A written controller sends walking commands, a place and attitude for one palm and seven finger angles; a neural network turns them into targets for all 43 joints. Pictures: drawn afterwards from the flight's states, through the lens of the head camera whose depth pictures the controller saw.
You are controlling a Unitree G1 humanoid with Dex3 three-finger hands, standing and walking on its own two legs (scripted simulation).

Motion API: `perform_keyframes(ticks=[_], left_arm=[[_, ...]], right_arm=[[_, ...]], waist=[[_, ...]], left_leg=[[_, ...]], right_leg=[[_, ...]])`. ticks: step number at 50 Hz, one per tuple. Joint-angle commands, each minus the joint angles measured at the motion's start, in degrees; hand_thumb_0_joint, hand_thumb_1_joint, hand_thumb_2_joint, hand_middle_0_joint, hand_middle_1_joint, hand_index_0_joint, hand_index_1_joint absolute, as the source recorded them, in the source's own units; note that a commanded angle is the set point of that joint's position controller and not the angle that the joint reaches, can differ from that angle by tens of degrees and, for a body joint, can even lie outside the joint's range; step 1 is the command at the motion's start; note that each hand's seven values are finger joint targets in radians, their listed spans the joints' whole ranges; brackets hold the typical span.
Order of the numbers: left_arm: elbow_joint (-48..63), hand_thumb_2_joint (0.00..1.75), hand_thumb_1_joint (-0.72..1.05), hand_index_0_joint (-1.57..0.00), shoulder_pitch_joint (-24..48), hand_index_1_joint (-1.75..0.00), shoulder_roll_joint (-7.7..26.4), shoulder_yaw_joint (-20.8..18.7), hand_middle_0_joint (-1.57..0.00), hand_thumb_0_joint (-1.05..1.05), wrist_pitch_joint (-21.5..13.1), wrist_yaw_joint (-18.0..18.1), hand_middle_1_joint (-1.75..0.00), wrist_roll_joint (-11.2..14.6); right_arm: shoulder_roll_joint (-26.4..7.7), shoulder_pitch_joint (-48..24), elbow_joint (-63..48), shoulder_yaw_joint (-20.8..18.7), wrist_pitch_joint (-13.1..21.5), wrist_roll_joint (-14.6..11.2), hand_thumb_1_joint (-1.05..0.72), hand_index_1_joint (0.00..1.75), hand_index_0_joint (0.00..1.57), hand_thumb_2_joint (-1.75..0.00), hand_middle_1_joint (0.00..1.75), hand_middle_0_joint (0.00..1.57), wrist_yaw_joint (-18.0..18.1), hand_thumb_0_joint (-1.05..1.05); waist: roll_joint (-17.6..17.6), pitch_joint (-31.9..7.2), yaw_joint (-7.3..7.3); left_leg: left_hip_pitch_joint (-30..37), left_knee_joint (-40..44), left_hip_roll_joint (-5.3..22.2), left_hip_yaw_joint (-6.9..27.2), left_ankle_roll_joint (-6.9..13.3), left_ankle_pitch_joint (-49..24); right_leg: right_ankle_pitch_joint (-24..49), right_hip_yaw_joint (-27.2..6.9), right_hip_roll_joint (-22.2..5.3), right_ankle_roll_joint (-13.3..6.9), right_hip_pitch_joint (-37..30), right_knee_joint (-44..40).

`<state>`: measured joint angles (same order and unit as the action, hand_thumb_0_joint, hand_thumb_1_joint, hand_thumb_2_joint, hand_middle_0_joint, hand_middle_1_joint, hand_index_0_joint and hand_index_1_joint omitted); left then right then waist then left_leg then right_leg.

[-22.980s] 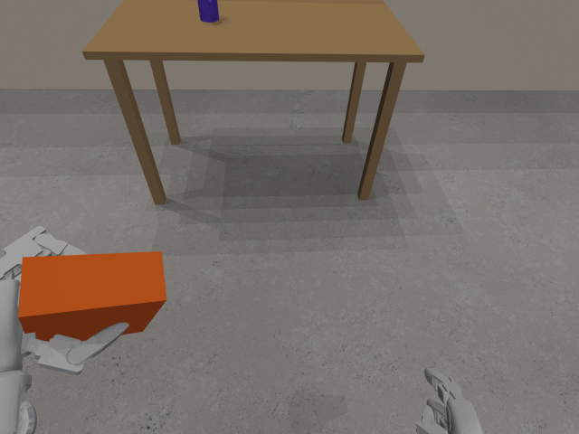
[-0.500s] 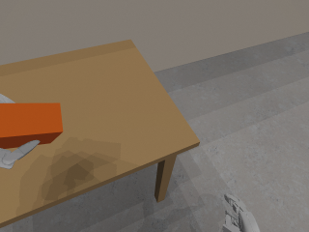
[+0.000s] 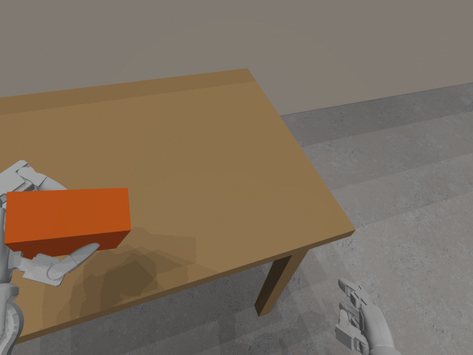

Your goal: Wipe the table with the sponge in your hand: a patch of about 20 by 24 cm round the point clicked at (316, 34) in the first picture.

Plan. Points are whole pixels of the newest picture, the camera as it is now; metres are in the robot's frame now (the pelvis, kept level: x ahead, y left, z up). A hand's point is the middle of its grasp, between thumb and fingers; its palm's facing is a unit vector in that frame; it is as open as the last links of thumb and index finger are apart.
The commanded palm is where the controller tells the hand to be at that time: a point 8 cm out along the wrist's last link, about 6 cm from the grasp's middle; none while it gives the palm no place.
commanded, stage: come to a stop and stand still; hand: left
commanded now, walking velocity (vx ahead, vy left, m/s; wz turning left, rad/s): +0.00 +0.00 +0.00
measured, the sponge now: (89, 224) +0.23 +0.23 +0.14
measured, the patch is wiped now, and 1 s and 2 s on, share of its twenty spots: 0.00 0.00 0.00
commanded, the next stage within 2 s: look again from close up in 1.00 s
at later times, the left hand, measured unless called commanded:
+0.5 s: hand (26, 246) +0.19 +0.28 +0.15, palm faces +0.35 -0.85 -0.40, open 9.5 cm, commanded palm +0.13 +0.31 +0.18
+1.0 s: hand (52, 253) +0.19 +0.24 +0.15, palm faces +0.35 -0.87 -0.35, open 9.5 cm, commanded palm +0.14 +0.28 +0.18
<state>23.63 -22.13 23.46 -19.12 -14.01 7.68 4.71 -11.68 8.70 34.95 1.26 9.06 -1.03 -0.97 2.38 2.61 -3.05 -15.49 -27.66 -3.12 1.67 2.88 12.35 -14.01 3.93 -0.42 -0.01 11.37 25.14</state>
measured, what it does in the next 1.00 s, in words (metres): stands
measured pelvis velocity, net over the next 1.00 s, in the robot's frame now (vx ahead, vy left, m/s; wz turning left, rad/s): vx -0.02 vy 0.00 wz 0.00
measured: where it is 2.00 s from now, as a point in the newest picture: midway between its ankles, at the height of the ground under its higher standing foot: outside the picture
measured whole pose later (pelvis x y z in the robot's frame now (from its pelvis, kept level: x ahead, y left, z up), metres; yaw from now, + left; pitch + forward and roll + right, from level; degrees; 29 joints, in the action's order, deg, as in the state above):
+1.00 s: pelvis -0.02 +0.00 +0.00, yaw +0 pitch -1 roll -2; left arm 26.0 -26.9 22.4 -18.3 -11.3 5.9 5.3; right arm -12.8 9.9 34.4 0.7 8.7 -1.7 0.9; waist 0.2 2.5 -1.5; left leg -15.2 -25.8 -2.2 2.3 2.5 9.5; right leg -10.2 4.5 0.6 -0.3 10.0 21.2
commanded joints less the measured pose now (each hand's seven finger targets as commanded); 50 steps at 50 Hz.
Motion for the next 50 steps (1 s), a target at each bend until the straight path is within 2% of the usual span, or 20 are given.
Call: perform_keyframes(ticks=[1,2,6,11,12,16,17,21,22,26,27,31,32,36,37,41,42,46,47,50], left_arm=[[13.6,1.30,0.10,-1.20,6.4,-1.60,11.7,-7.7,-1.20,0.00,-3.3,1.1,-1.60,0.5],[14.3,1.30,0.10,-1.20,6.2,-1.60,9.6,-6.0,-1.20,0.00,-3.7,0.9,-1.60,0.2],[16.1,1.30,0.10,-1.20,4.6,-1.60,12.2,-8.4,-1.20,0.00,-4.0,0.9,-1.60,0.3],[16.1,1.30,0.10,-1.20,2.0,-1.60,12.0,-8.9,-1.20,0.00,-4.4,0.6,-1.60,0.5],[16.4,1.30,0.10,-1.20,1.9,-1.60,9.8,-7.1,-1.20,0.00,-4.6,0.2,-1.60,0.5],[15.7,1.30,0.10,-1.20,0.7,-1.60,12.0,-9.0,-1.20,0.00,-4.4,0.2,-1.60,0.5],[15.8,1.30,0.10,-1.20,0.7,-1.60,9.4,-7.0,-1.20,0.00,-4.5,-0.2,-1.60,0.6],[16.1,1.30,0.10,-1.20,0.5,-1.60,12.2,-9.2,-1.20,0.00,-4.3,0.0,-1.60,0.5],[16.5,1.30,0.10,-1.20,0.8,-1.60,9.0,-6.7,-1.20,0.00,-4.6,-0.4,-1.60,0.4],[16.4,1.30,0.10,-1.20,0.3,-1.60,12.3,-9.4,-1.20,0.00,-4.2,0.0,-1.60,0.3],[16.2,1.30,0.10,-1.20,-0.1,-1.60,9.6,-7.5,-1.20,0.00,-4.3,-0.4,-1.60,0.5],[15.2,1.30,0.10,-1.20,-1.8,-1.60,11.8,-9.4,-1.20,0.00,-3.3,-0.2,-1.60,0.9],[15.2,1.30,0.10,-1.20,-1.7,-1.60,8.7,-7.0,-1.20,0.00,-3.5,-0.6,-1.60,1.2],[15.8,1.30,0.10,-1.20,-0.5,-1.60,11.0,-8.3,-1.20,0.00,-2.8,-0.2,-1.60,1.1],[15.4,1.30,0.10,-1.20,-0.8,-1.60,8.6,-6.7,-1.20,0.00,-2.9,-0.5,-1.60,1.2],[14.6,1.30,0.10,-1.20,-1.1,-1.60,10.5,-8.3,-1.20,0.00,-1.8,-0.1,-1.60,1.3],[14.7,1.30,0.10,-1.20,-0.8,-1.60,7.9,-6.1,-1.20,0.00,-1.9,-0.5,-1.60,1.4],[15.5,1.30,0.10,-1.20,-0.1,-1.60,10.1,-7.5,-1.20,0.00,-1.2,0.0,-1.60,1.3],[15.2,1.30,0.10,-1.20,-0.1,-1.60,7.6,-5.5,-1.20,0.00,-1.5,-0.4,-1.60,1.3],[15.6,1.30,0.10,-1.20,0.1,-1.60,8.5,-6.2,-1.20,0.00,-1.2,-0.4,-1.60,1.2]], right_arm=[[-9.6,-4.4,-8.4,-3.9,2.1,-0.4,-0.90,0.30,0.20,-0.90,0.30,0.20,0.4,0.00],[-8.5,-3.5,-8.6,-3.7,2.0,-0.1,-0.90,0.30,0.20,-0.90,0.30,0.20,0.5,0.00],[-9.3,-4.1,-8.9,-3.9,2.4,-0.1,-0.90,0.30,0.20,-0.90,0.30,0.20,0.0,0.00],[-9.1,-3.4,-8.7,-4.1,2.8,-0.1,-0.90,0.30,0.20,-0.90,0.30,0.20,0.0,0.00],[-8.5,-2.6,-8.6,-4.0,2.7,0.1,-0.90,0.30,0.20,-0.90,0.30,0.20,0.0,0.00],[-9.1,-3.4,-8.7,-4.1,3.0,-0.3,-0.90,0.30,0.20,-0.90,0.30,0.20,0.1,0.00],[-8.3,-2.7,-8.7,-3.9,2.8,-0.1,-0.90,0.30,0.20,-0.90,0.30,0.20,0.2,0.00],[-9.1,-3.9,-9.1,-4.1,3.1,-0.6,-0.90,0.30,0.20,-0.90,0.30,0.20,0.3,0.00],[-8.4,-3.1,-9.0,-3.8,3.1,-0.3,-0.90,0.30,0.20,-0.90,0.30,0.20,0.4,0.00],[-8.9,-3.8,-9.3,-4.0,3.5,-0.8,-0.90,0.30,0.20,-0.90,0.30,0.20,0.7,0.00],[-8.2,-3.2,-9.3,-3.7,3.3,-0.4,-0.90,0.30,0.20,-0.90,0.30,0.20,0.8,0.00],[-8.7,-3.8,-9.3,-4.0,3.6,-0.9,-0.90,0.30,0.20,-0.90,0.30,0.20,1.1,0.00],[-8.2,-3.1,-9.1,-3.8,3.4,-0.6,-0.90,0.30,0.20,-0.90,0.30,0.20,1.1,0.00],[-8.8,-4.2,-9.3,-3.9,3.6,-1.0,-0.90,0.30,0.20,-0.90,0.30,0.20,1.5,0.00],[-8.4,-3.5,-9.1,-3.6,3.4,-0.5,-0.90,0.30,0.20,-0.90,0.30,0.20,1.5,0.00],[-8.6,-4.3,-9.4,-3.8,3.2,-1.1,-0.90,0.30,0.20,-0.90,0.30,0.20,1.9,0.00],[-8.3,-3.9,-9.3,-3.5,2.9,-0.6,-0.90,0.30,0.20,-0.90,0.30,0.20,2.0,0.00],[-8.7,-4.7,-9.6,-3.6,2.8,-1.0,-0.90,0.30,0.20,-0.90,0.30,0.20,2.2,0.00],[-8.4,-4.1,-9.5,-3.4,2.6,-0.6,-0.90,0.30,0.20,-0.90,0.30,0.20,2.2,0.00],[-8.5,-4.1,-10.1,-3.5,2.7,-0.8,-0.90,0.30,0.20,-0.90,0.30,0.20,2.3,0.00]], waist=[[-9.1,-10.0,1.55],[-9.4,-8.8,1.26],[-10.9,-11.0,1.31],[-9.8,-12.0,1.14],[-9.3,-11.6,1.08],[-9.3,-11.5,1.20],[-7.8,-11.2,1.13],[-9.0,-10.5,1.35],[-8.8,-10.0,1.35],[-8.6,-9.6,1.55],[-7.6,-9.6,1.47],[-6.5,-9.6,1.75],[-5.8,-9.5,1.81],[-6.9,-8.6,2.00],[-6.3,-9.0,1.87],[-5.0,-9.0,1.94],[-4.5,-8.9,1.89],[-6.4,-8.6,2.01],[-5.9,-8.5,1.96],[-5.6,-7.9,2.06]], left_leg=[[2.5,7.7,7.6,8.4,-2.2,-4.3],[1.5,8.4,8.1,9.1,-2.7,-4.7],[2.3,8.7,8.6,10.1,-3.0,-4.8],[3.6,8.6,9.2,10.7,-4.2,-9.2],[3.2,8.9,9.3,10.8,-4.7,-9.9],[3.6,9.5,9.4,10.9,-4.9,-8.3],[2.6,9.9,9.5,10.7,-5.1,-6.6],[1.3,10.8,9.0,11.0,-4.5,-0.2],[-0.3,11.4,9.1,11.0,-4.4,2.3],[-0.9,11.0,8.4,10.9,-3.5,5.7],[-1.9,11.2,8.5,10.7,-3.4,6.3],[1.0,8.1,7.1,9.0,-3.0,1.5],[0.7,7.9,7.1,8.4,-2.7,1.6],[2.0,7.3,6.8,8.5,-2.6,1.4],[1.5,7.4,6.9,7.9,-2.3,1.5],[3.1,6.3,6.4,7.4,-2.4,-1.6],[2.6,6.6,6.5,7.0,-2.1,-1.4],[3.6,6.5,6.4,7.3,-2.3,-2.3],[2.9,7.0,6.8,7.1,-2.0,-1.8],[3.0,6.9,6.8,7.2,-2.1,-2.9]], right_leg=[[5.6,-4.2,-3.1,-1.1,-2.3,-0.9],[5.4,-3.1,-3.2,-1.0,-2.3,-1.1],[4.7,-3.4,-2.7,-0.9,-2.3,0.6],[3.8,-2.7,-3.0,-0.8,-1.5,1.1],[3.6,-2.3,-3.1,-0.8,-1.4,0.7],[2.6,-2.7,-3.3,-0.7,-1.2,0.9],[2.5,-2.3,-3.5,-0.7,-1.6,0.1],[1.6,-3.4,-3.7,-0.7,-2.3,-0.3],[1.7,-2.8,-3.6,-0.6,-3.0,-0.7],[0.7,-3.8,-4.0,-0.7,-3.4,-1.6],[1.3,-3.3,-4.0,-0.7,-4.1,-2.1],[2.4,-5.0,-5.0,-1.2,-2.6,-4.5],[2.6,-4.5,-5.0,-1.2,-2.8,-5.2],[1.9,-5.9,-5.2,-1.4,-1.4,-6.2],[2.6,-5.3,-5.1,-1.3,-2.3,-6.5],[4.5,-6.4,-5.5,-1.4,-2.3,-7.2],[4.8,-5.7,-5.4,-1.2,-2.7,-7.5],[4.8,-6.6,-5.4,-1.4,-2.4,-7.7],[4.8,-5.7,-5.2,-1.3,-2.9,-7.9],[5.7,-6.2,-5.3,-1.3,-3.1,-8.0]])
